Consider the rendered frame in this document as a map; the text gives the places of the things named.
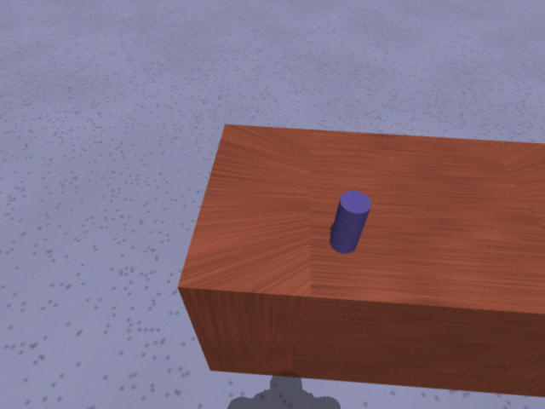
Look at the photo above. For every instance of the can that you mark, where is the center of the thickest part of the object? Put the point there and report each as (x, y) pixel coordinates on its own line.
(351, 215)

